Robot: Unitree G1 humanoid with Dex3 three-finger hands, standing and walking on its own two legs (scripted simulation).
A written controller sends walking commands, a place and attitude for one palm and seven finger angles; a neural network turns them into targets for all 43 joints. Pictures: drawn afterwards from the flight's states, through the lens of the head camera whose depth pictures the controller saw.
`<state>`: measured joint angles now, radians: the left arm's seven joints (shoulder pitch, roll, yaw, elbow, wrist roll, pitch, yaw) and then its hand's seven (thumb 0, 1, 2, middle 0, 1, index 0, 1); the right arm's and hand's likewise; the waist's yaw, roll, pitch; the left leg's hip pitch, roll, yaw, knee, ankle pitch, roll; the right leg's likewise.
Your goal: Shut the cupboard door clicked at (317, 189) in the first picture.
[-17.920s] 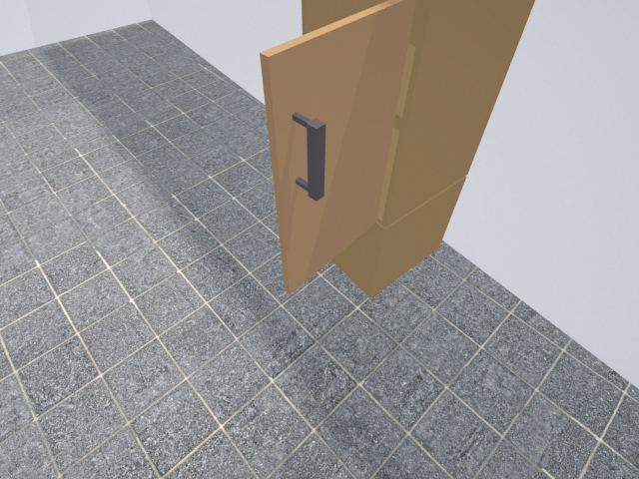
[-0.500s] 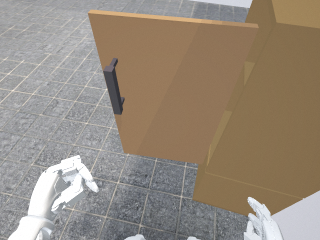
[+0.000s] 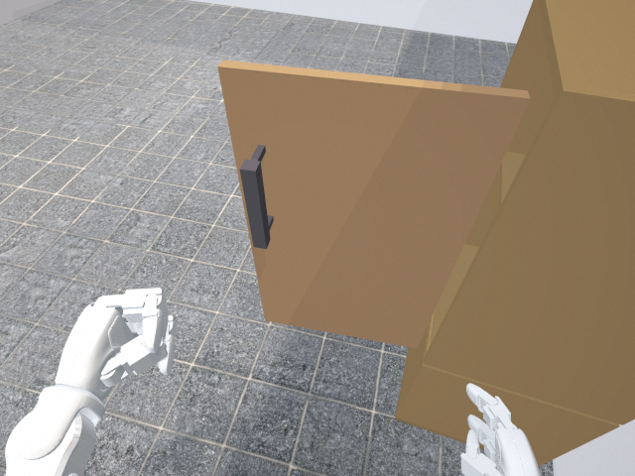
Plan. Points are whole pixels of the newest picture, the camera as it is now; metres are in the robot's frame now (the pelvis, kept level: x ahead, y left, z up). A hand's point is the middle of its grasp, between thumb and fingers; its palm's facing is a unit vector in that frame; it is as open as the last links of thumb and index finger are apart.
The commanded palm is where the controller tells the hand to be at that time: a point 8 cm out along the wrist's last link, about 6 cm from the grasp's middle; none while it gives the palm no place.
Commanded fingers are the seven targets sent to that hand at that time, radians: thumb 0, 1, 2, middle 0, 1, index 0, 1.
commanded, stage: raise the hand and make a fist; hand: left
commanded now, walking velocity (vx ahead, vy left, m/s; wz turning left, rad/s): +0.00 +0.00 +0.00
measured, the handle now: (260, 198) +0.46 +0.13 +0.10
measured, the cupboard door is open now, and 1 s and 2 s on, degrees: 97 97 97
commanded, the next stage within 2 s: bring the fist close to the handle in 0.34 s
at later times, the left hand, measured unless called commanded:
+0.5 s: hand (179, 356) +0.22 +0.17 +0.10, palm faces -0.07 -0.99 -0.08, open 3.1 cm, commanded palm +0.21 +0.22 +0.10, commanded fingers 0.00 0.90 0.90 -1.30 -1.50 -1.30 -1.50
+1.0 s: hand (238, 291) +0.30 +0.12 +0.10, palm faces -0.11 -0.99 -0.06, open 3.1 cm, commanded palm +0.29 +0.18 +0.10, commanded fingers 0.00 0.90 0.90 -1.30 -1.50 -1.30 -1.50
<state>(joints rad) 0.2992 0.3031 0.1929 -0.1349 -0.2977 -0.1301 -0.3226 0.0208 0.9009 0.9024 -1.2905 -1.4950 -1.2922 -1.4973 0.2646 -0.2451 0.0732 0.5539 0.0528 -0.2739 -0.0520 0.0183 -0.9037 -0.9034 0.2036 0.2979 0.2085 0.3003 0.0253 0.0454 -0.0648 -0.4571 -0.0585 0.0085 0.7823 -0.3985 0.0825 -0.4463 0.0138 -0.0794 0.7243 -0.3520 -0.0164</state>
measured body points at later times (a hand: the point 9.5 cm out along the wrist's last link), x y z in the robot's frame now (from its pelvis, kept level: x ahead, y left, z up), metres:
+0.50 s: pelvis -0.01 -0.02 +0.00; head +0.00 -0.03 +0.45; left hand +0.22 +0.22 +0.10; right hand +0.17 -0.25 -0.06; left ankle +0.00 +0.06 -0.71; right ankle +0.01 -0.11 -0.71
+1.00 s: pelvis +0.00 -0.04 +0.00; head +0.01 -0.05 +0.45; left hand +0.30 +0.18 +0.10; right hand +0.15 -0.28 -0.08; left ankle +0.00 +0.06 -0.71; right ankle +0.01 -0.11 -0.71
